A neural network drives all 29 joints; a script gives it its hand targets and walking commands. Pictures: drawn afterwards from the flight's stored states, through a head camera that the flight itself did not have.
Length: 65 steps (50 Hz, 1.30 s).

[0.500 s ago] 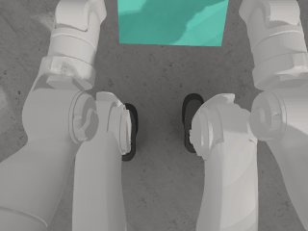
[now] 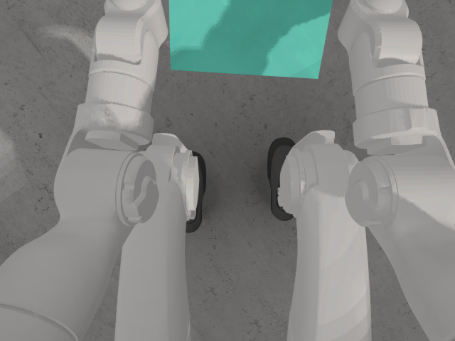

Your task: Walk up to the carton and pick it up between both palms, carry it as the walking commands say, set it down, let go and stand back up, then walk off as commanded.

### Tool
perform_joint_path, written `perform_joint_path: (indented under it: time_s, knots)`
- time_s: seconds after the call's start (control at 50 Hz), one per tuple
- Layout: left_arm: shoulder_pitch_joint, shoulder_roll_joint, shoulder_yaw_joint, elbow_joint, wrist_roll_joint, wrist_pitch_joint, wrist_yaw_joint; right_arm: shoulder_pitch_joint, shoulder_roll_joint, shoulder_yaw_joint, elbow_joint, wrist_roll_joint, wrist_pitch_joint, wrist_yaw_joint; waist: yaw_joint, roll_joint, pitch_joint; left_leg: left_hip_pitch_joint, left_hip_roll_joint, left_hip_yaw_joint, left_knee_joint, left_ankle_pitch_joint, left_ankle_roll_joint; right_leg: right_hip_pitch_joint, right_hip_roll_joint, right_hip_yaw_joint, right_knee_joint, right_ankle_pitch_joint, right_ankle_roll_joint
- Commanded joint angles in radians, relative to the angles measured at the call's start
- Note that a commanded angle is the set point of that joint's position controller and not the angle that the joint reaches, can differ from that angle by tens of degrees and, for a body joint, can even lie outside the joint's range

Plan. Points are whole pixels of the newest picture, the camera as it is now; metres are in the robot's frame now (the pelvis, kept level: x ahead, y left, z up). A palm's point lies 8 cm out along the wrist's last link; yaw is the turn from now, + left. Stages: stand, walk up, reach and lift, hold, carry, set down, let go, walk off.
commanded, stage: reach and lift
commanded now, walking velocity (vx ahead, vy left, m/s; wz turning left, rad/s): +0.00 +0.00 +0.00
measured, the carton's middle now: out of the picture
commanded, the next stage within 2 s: none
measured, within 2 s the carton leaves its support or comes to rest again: neither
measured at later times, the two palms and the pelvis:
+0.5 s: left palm out of the picture +0.53 +0.11 -0.05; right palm out of the picture +0.52 -0.17 -0.06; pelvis -0.01 +0.00 +0.04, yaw +0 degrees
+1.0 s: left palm out of the picture +0.51 +0.12 +0.02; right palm out of the picture +0.50 -0.17 +0.02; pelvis -0.01 +0.00 +0.09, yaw +0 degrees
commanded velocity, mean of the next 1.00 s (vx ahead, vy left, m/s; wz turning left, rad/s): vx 0.00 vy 0.00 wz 0.00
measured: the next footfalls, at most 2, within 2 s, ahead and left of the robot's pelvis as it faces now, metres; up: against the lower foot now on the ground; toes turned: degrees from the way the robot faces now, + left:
none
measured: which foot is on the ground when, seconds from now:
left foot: down 0.00-1.00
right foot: down 0.00-1.00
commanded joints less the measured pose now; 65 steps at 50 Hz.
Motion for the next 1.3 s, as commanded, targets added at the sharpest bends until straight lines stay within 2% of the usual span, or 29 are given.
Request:
perform_joint_path:
  time_s: [0.0,0.08,0.18,0.26,0.3,0.34,0.38,0.4,0.42,0.44,0.48,0.52,0.58,0.68,0.7,0.72,0.74,0.78,0.86,0.94,1.0,1.04,1.08,1.1,1.14,1.18,1.2,1.26,1.28]
  knots:
    - [-0.693,-1.075,-0.497,-0.143,-0.138,-0.033,-0.446,-0.753,1.055,0.466,-0.229,0.126,-0.051,0.471,-0.026,0.013,-2.17,0.543,-0.097,0.048,-0.219,0.171,0.018,0.682,0.096,-0.118,-0.132,0.133,-0.019]
    - [-0.689,-1.092,-0.506,-0.157,-0.139,-0.028,-0.448,-0.71,1.059,0.453,-0.198,0.111,-0.042,0.47,-0.052,0.018,-2.142,0.538,-0.102,0.034,-0.242,0.177,0.008,0.673,0.096,-0.125,-0.15,0.144,-0.024]
    - [-0.691,-1.075,-0.517,-0.2,-0.137,-0.02,-0.45,-0.742,1.094,0.504,-0.265,0.126,-0.028,0.467,-0.006,-0.01,-2.261,0.559,-0.103,0.062,-0.255,0.185,0.017,0.783,0.103,-0.105,-0.173,0.166,-0.015]
    - [-0.693,-1.097,-0.528,-0.228,-0.143,-0.013,-0.45,-0.683,1.117,0.484,-0.224,0.12,-0.013,0.468,-0.022,0.018,-2.257,0.585,-0.1,0.058,-0.277,0.173,0.006,0.801,0.108,-0.093,-0.204,0.168,-0.024]
    - [-0.696,-1.067,-0.519,-0.244,-0.142,-0.011,-0.451,-0.676,1.162,0.512,-0.221,0.121,0.0,0.466,-0.005,-0.027,-2.267,0.567,-0.101,0.059,-0.283,0.151,0.016,0.849,0.109,-0.085,-0.219,0.145,-0.015]
    - [-0.718,-1.084,-0.567,-0.327,-0.168,-0.012,-0.454,-0.719,1.197,0.559,-0.339,0.164,-0.003,0.458,0.021,-0.016,-2.399,0.62,-0.113,0.064,-0.3,0.222,0.023,0.945,0.125,-0.081,-0.22,0.233,-0.009]
    - [-0.639,-1.105,-0.534,-0.187,-0.131,0.003,-0.449,-0.689,1.161,0.521,-0.276,0.128,-0.002,0.46,0.01,-0.006,-2.268,0.603,-0.101,0.036,-0.324,0.183,0.02,0.839,0.12,-0.091,-0.224,0.17,-0.017]
    - [-0.601,-1.108,-0.493,-0.14,-0.108,0.004,-0.449,-0.727,1.139,0.511,-0.276,0.122,-0.012,0.461,0.041,-0.011,-2.231,0.579,-0.1,0.037,-0.324,0.154,0.027,0.821,0.116,-0.078,-0.235,0.127,-0.023]
    - [-0.673,-1.11,-0.557,-0.292,-0.163,-0.006,-0.455,-0.727,1.165,0.57,-0.38,0.146,-0.006,0.456,-0.001,-0.045,-2.404,0.652,-0.109,0.046,-0.313,0.229,0.024,0.945,0.125,-0.082,-0.245,0.226,-0.015]
    - [-0.671,-1.11,-0.536,-0.243,-0.143,0.007,-0.457,-0.679,1.169,0.53,-0.255,0.126,0.013,0.457,0.002,-0.014,-2.327,0.621,-0.104,0.04,-0.336,0.177,0.025,0.89,0.117,-0.09,-0.246,0.159,-0.016]
    - [-0.663,-1.113,-0.534,-0.217,-0.131,0.01,-0.457,-0.675,1.149,0.486,-0.242,0.096,0.008,0.456,-0.02,-0.007,-2.28,0.622,-0.097,0.035,-0.351,0.122,0.014,0.849,0.123,-0.088,-0.269,0.113,-0.025]
    - [-0.629,-1.119,-0.507,-0.184,-0.12,0.019,-0.462,-0.681,1.171,0.503,-0.251,0.112,0.013,0.466,0.01,0.011,-2.249,0.6,-0.102,0.047,-0.36,0.115,0.019,0.858,0.114,-0.077,-0.286,0.105,-0.023]
    - [-0.663,-1.121,-0.539,-0.238,-0.136,0.026,-0.461,-0.659,1.164,0.517,-0.279,0.109,0.029,0.46,-0.023,0.006,-2.33,0.646,-0.105,0.04,-0.38,0.138,0.022,0.92,0.119,-0.082,-0.303,0.136,-0.02]
    - [-0.655,-1.101,-0.532,-0.239,-0.144,0.029,-0.469,-0.724,1.206,0.583,-0.343,0.141,0.035,0.457,0.037,-0.049,-2.39,0.655,-0.113,0.047,-0.391,0.165,0.029,1.018,0.119,-0.067,-0.323,0.153,-0.007]
    - [-0.666,-1.093,-0.508,-0.222,-0.146,0.025,-0.471,-0.658,1.22,0.545,-0.241,0.112,0.047,0.453,0.011,-0.069,-2.308,0.607,-0.104,0.035,-0.405,0.118,0.031,1.007,0.115,-0.06,-0.336,0.111,-0.008]
    - [-0.686,-1.087,-0.539,-0.294,-0.148,0.023,-0.47,-0.66,1.241,0.555,-0.279,0.137,0.047,0.458,0.038,-0.019,-2.381,0.666,-0.108,0.042,-0.416,0.156,0.029,1.031,0.119,-0.051,-0.335,0.161,-0.011]
    - [-0.658,-1.124,-0.551,-0.267,-0.153,0.034,-0.469,-0.677,1.219,0.547,-0.307,0.139,0.042,0.456,0.02,0.006,-2.41,0.708,-0.11,0.041,-0.432,0.149,0.019,1.033,0.124,-0.065,-0.347,0.157,-0.016]
    - [-0.665,-1.123,-0.558,-0.292,-0.153,0.037,-0.466,-0.649,1.213,0.548,-0.297,0.119,0.049,0.454,0.0,-0.011,-2.428,0.73,-0.113,0.029,-0.446,0.183,0.019,1.04,0.127,-0.076,-0.347,0.183,-0.012]
    - [-0.611,-1.128,-0.52,-0.232,-0.134,0.035,-0.47,-0.642,1.243,0.544,-0.277,0.12,0.051,0.456,0.037,-0.027,-2.351,0.71,-0.109,0.042,-0.461,0.11,0.024,1.045,0.123,-0.052,-0.387,0.099,-0.012]
    - [-0.615,-1.179,-0.542,-0.242,-0.146,0.041,-0.471,-0.602,1.228,0.529,-0.26,0.093,0.053,0.46,-0.023,-0.011,-2.356,0.777,-0.109,0.015,-0.496,0.141,0.02,1.031,0.126,-0.069,-0.411,0.123,-0.017]
    - [-0.602,-1.135,-0.492,-0.18,-0.112,0.038,-0.479,-0.591,1.262,0.502,-0.187,0.09,0.054,0.466,0.012,-0.016,-2.227,0.694,-0.105,0.028,-0.515,0.077,0.025,1.024,0.111,-0.046,-0.446,0.058,-0.005]
    - [-0.652,-1.169,-0.572,-0.27,-0.165,0.039,-0.478,-0.677,1.236,0.566,-0.361,0.122,0.044,0.465,-0.003,-0.035,-2.433,0.845,-0.105,0.02,-0.524,0.142,0.023,1.1,0.127,-0.069,-0.452,0.123,-0.011]
    - [-0.641,-1.133,-0.537,-0.239,-0.143,0.046,-0.47,-0.635,1.228,0.548,-0.264,0.119,0.062,0.468,0.02,0.002,-2.331,0.797,-0.106,0.013,-0.541,0.103,0.027,1.053,0.114,-0.057,-0.46,0.072,-0.015]
    - [-0.617,-1.177,-0.589,-0.3,-0.18,0.043,-0.468,-0.655,1.258,0.614,-0.376,0.146,0.054,0.468,0.01,-0.03,-2.485,0.918,-0.105,0.005,-0.549,0.18,0.022,1.133,0.128,-0.071,-0.459,0.159,-0.008]
    - [-0.617,-1.17,-0.568,-0.3,-0.167,0.045,-0.469,-0.581,1.281,0.577,-0.281,0.132,0.07,0.47,0.013,-0.018,-2.395,0.896,-0.109,0.011,-0.562,0.147,0.028,1.125,0.119,-0.054,-0.48,0.11,-0.011]
    - [-0.62,-1.202,-0.6,-0.308,-0.177,0.05,-0.471,-0.584,1.247,0.568,-0.313,0.13,0.059,0.472,-0.041,0.018,-2.403,0.94,-0.1,-0.007,-0.584,0.145,0.012,1.11,0.118,-0.062,-0.493,0.127,-0.019]
    - [-0.614,-1.189,-0.571,-0.251,-0.158,0.051,-0.472,-0.613,1.265,0.571,-0.293,0.138,0.057,0.473,0.007,0.018,-2.354,0.914,-0.103,-0.003,-0.595,0.123,0.018,1.097,0.115,-0.057,-0.509,0.096,-0.014]
    - [-0.615,-1.18,-0.585,-0.3,-0.174,0.046,-0.472,-0.574,1.271,0.566,-0.285,0.135,0.064,0.472,0.004,0.008,-2.383,0.933,-0.104,0.002,-0.61,0.135,0.016,1.168,0.123,-0.043,-0.536,0.104,-0.015]
    - [-0.6,-1.181,-0.562,-0.245,-0.158,0.05,-0.474,-0.55,1.251,0.524,-0.217,0.1,0.071,0.471,-0.029,-0.002,-2.276,0.915,-0.093,-0.016,-0.632,0.079,0.023,1.096,0.117,-0.052,-0.543,0.048,-0.016]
